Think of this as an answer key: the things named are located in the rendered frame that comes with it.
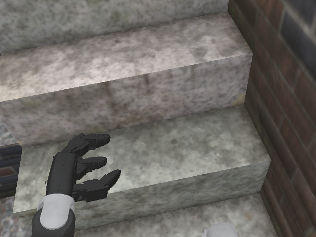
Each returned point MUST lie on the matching right robot thigh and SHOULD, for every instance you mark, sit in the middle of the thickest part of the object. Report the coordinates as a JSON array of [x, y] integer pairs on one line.
[[222, 229]]

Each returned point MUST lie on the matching robot left forearm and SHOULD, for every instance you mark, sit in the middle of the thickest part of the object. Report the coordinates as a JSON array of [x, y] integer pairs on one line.
[[55, 217]]

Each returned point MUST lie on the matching robot left hand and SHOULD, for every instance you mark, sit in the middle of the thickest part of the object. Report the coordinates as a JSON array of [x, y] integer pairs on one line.
[[68, 166]]

